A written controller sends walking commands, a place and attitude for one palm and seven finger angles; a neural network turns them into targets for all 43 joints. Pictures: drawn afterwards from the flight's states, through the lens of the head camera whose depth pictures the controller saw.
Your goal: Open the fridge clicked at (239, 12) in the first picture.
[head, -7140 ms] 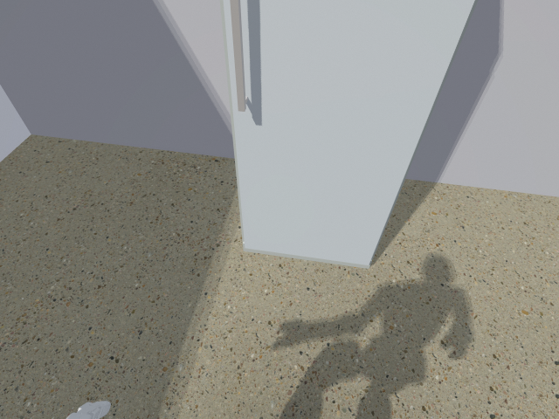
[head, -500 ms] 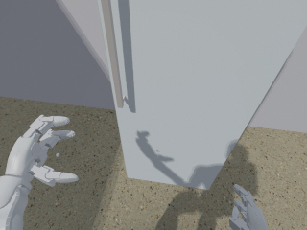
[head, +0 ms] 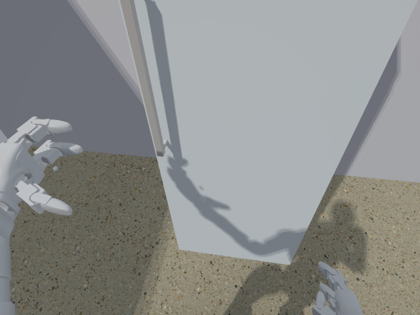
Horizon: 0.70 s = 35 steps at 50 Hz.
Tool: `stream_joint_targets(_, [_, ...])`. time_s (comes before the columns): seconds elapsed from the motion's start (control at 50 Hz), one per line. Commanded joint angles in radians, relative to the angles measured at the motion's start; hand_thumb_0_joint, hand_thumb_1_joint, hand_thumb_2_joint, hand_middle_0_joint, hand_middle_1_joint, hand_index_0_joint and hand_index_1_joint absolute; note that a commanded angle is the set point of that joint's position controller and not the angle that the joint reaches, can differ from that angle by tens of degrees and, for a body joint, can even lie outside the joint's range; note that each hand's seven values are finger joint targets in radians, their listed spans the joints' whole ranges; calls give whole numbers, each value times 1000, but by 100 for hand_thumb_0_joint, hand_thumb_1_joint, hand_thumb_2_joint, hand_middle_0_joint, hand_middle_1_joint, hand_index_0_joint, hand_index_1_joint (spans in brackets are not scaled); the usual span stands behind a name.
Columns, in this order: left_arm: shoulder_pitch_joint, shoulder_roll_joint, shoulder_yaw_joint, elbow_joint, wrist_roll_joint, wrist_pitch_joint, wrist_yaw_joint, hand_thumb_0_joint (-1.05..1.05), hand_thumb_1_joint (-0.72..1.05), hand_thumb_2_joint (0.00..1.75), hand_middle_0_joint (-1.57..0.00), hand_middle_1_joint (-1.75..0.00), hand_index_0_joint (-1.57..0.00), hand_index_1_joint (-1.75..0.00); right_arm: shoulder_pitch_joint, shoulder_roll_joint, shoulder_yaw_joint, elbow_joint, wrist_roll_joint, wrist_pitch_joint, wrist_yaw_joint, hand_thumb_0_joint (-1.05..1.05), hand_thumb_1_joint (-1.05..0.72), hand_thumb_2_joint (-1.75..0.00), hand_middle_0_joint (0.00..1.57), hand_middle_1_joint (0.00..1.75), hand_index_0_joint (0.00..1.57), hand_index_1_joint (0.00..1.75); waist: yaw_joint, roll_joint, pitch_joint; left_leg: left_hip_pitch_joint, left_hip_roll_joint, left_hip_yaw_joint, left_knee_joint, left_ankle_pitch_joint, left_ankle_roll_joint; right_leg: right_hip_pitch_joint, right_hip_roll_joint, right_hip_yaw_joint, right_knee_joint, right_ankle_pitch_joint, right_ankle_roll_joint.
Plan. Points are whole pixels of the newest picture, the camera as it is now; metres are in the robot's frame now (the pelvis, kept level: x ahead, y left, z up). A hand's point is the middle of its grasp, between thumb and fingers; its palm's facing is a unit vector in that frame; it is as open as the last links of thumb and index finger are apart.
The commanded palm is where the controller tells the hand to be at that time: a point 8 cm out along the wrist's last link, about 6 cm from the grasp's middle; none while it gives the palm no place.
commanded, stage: raise the hand to about handle height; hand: left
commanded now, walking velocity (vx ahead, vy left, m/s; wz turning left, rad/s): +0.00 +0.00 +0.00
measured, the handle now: (149, 82) +0.52 +0.19 +0.21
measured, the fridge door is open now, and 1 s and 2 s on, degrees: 0 0 0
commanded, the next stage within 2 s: move the hooked fingers beside the handle in 0.42 s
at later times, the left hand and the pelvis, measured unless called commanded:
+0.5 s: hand (68, 176) +0.27 +0.26 +0.17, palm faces +0.04 -1.00 -0.08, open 14.0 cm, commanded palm +0.24 +0.31 +0.18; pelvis +0.00 -0.01 +0.00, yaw +0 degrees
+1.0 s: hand (88, 155) +0.33 +0.26 +0.17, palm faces +0.00 -1.00 -0.04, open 14.0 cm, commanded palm +0.30 +0.31 +0.17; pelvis +0.00 +0.00 +0.00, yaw -1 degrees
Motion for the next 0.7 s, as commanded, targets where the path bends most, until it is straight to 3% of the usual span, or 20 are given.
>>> stream_joint_targets(0.0, [-205,233,58,-147,-25,-20,-15,0,-50,30,-30,-120,-30,-120,-127,-123,-55,-182,8,-49,0,0,-90,-90,20,30,20,30,-3,-16,-143,-17,-9,-36,-77,208,13,59,2,58,-62,179,3])
stream_joint_targets(0.1, [-238,284,114,-258,-27,-52,13,0,-50,30,-30,-120,-30,-120,-136,-114,-59,-199,2,-50,2,0,-90,-90,20,30,20,30,5,14,-210,10,-12,-26,-67,232,17,96,1,70,-57,202,6])
stream_joint_targets(0.14, [-237,307,136,-275,-24,-69,30,0,-50,30,-30,-120,-30,-120,-131,-115,-59,-191,-3,-51,0,0,-90,-90,20,30,20,30,9,15,-199,7,-9,-24,-68,240,17,105,3,71,-59,208,5])
stream_joint_targets(0.2, [-246,276,115,-252,-16,-72,39,0,-50,30,-30,-120,-30,-120,-132,-110,-58,-185,3,-54,-8,0,-90,-90,20,30,20,30,0,59,-167,5,-11,-20,-78,211,16,83,0,73,-67,184,5])
stream_joint_targets(0.24, [-240,279,111,-241,-13,-67,39,0,-50,30,-30,-120,-30,-120,-127,-113,-59,-182,0,-54,-10,0,-90,-90,20,30,20,30,1,19,-161,6,-7,-19,-78,215,20,89,0,75,-71,187,8])
stream_joint_targets(0.3, [-256,255,80,-221,-8,-56,31,0,-50,30,-30,-120,-30,-120,-131,-113,-56,-181,6,-53,-14,0,-90,-90,20,30,20,30,-10,39,-145,6,-11,-23,-84,188,19,69,0,73,-75,161,7])
stream_joint_targets(0.34, [-236,251,72,-202,-12,-48,25,0,-50,30,-30,-120,-30,-120,-129,-115,-55,-180,4,-51,-14,0,-90,-90,20,30,20,30,-7,3,-134,0,-8,-25,-82,186,20,69,1,77,-80,155,8])
stream_joint_targets(0.38, [-249,251,70,-203,-11,-43,18,0,-50,30,-30,-120,-30,-120,-135,-114,-53,-184,8,-49,-14,0,-90,-90,20,30,20,30,-9,22,-144,-4,-10,-24,-82,170,18,67,0,79,-80,137,11])
stream_joint_targets(0.44, [-239,270,87,-214,-18,-50,18,0,-50,30,-30,-120,-30,-120,-135,-116,-55,-183,5,-49,-13,0,-90,-90,20,30,20,30,-5,-16,-159,-3,-8,-25,-75,182,21,82,0,83,-78,142,12])
stream_joint_targets(0.46, [-253,271,90,-216,-19,-53,16,0,-50,30,-30,-120,-30,-120,-139,-113,-54,-186,5,-49,-12,0,-90,-90,20,30,20,30,-8,18,-158,-3,-11,-23,-75,173,20,75,-2,89,-80,137,12])
stream_joint_targets(0.64, [-346,258,51,-143,-3,-67,28,0,-50,30,-30,-120,-30,-120,-121,-118,-55,-165,5,-48,-21,0,-90,-90,20,30,20,30,-24,9,-147,-3,-8,-29,-77,173,19,54,1,80,-78,139,9])
stream_joint_targets(0.68, [-366,294,80,-112,5,-68,29,0,-50,30,-30,-120,-30,-120,-117,-120,-56,-164,6,-45,-23,0,-90,-90,20,30,20,30,-23,6,-159,-10,-10,-29,-79,163,19,57,-1,79,-77,128,9])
